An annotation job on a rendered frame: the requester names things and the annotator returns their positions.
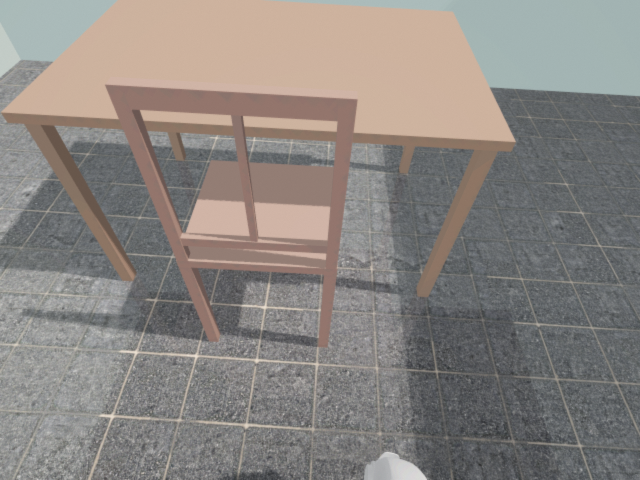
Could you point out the chair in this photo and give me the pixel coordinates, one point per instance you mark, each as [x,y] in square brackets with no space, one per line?
[248,216]

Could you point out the robot right thigh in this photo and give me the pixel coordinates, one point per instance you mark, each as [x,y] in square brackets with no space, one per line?
[389,468]

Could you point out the table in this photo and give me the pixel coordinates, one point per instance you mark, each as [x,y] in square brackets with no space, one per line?
[417,80]

